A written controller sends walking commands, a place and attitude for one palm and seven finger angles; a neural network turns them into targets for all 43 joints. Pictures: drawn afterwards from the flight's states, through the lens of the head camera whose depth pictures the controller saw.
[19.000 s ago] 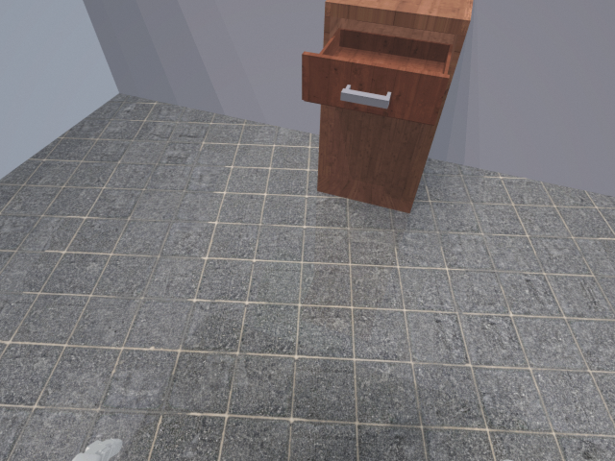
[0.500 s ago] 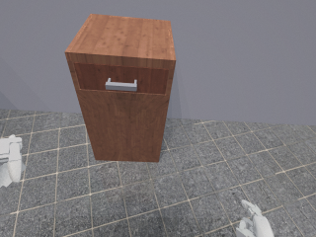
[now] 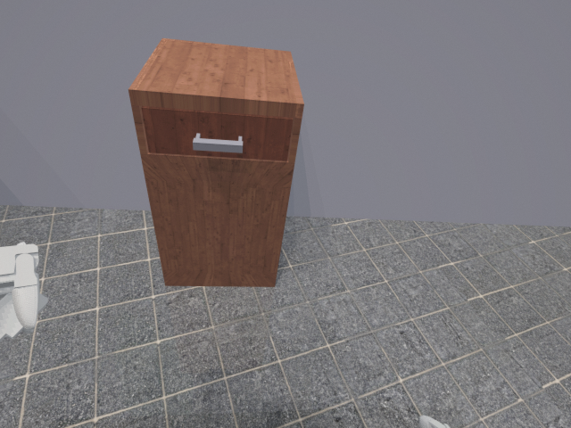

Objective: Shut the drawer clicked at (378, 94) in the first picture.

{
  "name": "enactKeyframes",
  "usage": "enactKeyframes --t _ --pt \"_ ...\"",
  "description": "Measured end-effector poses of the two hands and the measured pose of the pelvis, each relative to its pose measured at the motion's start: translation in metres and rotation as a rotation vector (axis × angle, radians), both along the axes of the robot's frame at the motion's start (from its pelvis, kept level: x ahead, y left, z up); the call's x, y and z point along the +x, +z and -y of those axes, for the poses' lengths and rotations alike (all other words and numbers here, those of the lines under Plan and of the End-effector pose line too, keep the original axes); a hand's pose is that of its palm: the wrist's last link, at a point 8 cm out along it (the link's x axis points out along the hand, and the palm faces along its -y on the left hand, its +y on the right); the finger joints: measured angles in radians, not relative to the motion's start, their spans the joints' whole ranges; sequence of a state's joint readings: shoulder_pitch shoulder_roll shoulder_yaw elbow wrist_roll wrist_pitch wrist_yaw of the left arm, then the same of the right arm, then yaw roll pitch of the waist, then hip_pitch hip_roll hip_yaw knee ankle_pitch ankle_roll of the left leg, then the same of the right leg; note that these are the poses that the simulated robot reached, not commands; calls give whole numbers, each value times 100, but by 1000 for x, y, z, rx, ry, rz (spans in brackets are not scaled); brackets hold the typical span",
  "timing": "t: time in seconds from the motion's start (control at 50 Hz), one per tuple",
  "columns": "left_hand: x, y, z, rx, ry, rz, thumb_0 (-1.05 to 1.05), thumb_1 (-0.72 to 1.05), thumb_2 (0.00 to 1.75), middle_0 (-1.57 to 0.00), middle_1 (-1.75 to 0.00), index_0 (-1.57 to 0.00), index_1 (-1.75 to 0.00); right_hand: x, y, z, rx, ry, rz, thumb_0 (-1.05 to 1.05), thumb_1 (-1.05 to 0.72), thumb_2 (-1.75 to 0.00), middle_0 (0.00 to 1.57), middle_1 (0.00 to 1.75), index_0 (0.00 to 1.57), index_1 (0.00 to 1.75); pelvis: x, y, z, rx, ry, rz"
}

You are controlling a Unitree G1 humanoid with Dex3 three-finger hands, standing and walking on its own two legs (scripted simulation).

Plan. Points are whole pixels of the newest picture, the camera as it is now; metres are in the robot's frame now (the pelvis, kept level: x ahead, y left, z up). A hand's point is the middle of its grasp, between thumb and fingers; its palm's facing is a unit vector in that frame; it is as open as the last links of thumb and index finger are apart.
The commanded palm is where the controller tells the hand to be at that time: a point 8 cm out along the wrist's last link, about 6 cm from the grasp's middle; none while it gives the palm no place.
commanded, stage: stop stepping back and stand still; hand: left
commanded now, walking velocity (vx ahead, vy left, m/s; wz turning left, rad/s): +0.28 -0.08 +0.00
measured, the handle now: (218, 141) +0.85 +0.24 -0.03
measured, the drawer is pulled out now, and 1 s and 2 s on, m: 0.00 0.00 0.00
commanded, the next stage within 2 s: let the arm hang, fingers relaxed in 1.52 s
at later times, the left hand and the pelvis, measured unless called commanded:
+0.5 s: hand (40, 346) +0.13 +0.24 +0.18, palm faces +0.48 -0.79 -0.38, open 3.2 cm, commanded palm +0.08 +0.27 +0.20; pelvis -0.05 -0.02 +0.02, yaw +1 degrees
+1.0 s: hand (43, 327) +0.15 +0.25 +0.18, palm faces +0.33 -0.81 -0.49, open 3.2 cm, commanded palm +0.09 +0.29 +0.20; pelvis -0.04 +0.01 +0.02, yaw +1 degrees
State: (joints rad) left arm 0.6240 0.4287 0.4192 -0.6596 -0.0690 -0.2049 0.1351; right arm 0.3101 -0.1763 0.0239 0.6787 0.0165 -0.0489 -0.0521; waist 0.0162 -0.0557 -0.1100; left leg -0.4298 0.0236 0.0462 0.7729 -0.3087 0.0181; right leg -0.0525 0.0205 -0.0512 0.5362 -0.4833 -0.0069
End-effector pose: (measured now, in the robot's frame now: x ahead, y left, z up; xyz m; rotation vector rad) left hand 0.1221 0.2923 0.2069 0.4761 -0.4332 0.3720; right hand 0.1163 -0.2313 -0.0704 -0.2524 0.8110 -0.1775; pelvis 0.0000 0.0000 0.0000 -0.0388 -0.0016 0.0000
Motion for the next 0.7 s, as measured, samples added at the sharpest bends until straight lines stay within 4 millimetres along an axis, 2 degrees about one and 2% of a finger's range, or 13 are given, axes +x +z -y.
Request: enactKeyframes --t 0.06,0.1,0.14,0.22,0.28,0.32,0.36,0.42,0.48,0.56,0.7 --pt "14 -20 -11 -88 45 3 1 89 90 -141 -160 -141 -160 -15 -3 6 -32 -31 27 2 -90 -90 20 30 20 30 -16 -5 -6 29 0 21" --pt "23 -24 -7 -100 30 -42 1 89 90 -141 -160 -141 -160 -27 2 4 -22 -31 48 2 -91 -90 20 30 20 30 -30 -1 -6 37 -1 38" --pt "24 -19 4 -65 -27 -76 1 89 90 -140 -160 -141 -160 -39 9 1 3 -31 58 2 -91 -90 20 30 20 30 -39 6 -2 40 -1 46" --pt "1 4 34 40 -144 -108 2 89 90 -140 -160 -141 -160 -56 18 0 39 -38 60 2 -90 -90 20 30 20 30 -45 16 5 24 -20 35" --pt "-21 19 42 136 -133 -141 1 89 90 -140 -160 -141 -160 -59 12 5 57 -38 45 1 -90 -90 20 30 20 30 -46 19 10 11 -7 15" --pt "-34 20 39 199 -74 -143 1 89 90 -140 -160 -141 -160 -55 0 11 62 -20 26 1 -90 -90 20 30 20 30 -50 10 15 39 7 -9" --pt "-41 14 31 167 -9 -148 1 89 90 -140 -160 -141 -160 -50 -11 17 51 9 -16 1 -90 -90 20 30 20 30 -56 7 17 39 2 0" --pt "-43 5 17 75 86 -144 1 89 90 -140 -160 -141 -160 -44 -9 23 39 20 -43 2 -90 -90 20 30 20 30 -54 13 19 51 16 1" --pt "-39 -6 17 -27 122 -141 1 89 90 -140 -160 -141 -160 -32 3 28 15 16 9 2 -90 -90 20 30 20 30 -48 18 18 66 22 -5" --pt "-27 -12 30 -73 49 -121 1 89 90 -140 -160 -141 -160 -9 14 27 -32 33 100 2 -91 -90 20 30 20 30 -41 13 9 47 36 -1" --pt "-6 7 27 74 -7 -128 1 89 90 -140 -160 -141 -160 18 21 4 43 42 166 1 -91 -90 20 30 20 30 -38 14 8 48 20 4"
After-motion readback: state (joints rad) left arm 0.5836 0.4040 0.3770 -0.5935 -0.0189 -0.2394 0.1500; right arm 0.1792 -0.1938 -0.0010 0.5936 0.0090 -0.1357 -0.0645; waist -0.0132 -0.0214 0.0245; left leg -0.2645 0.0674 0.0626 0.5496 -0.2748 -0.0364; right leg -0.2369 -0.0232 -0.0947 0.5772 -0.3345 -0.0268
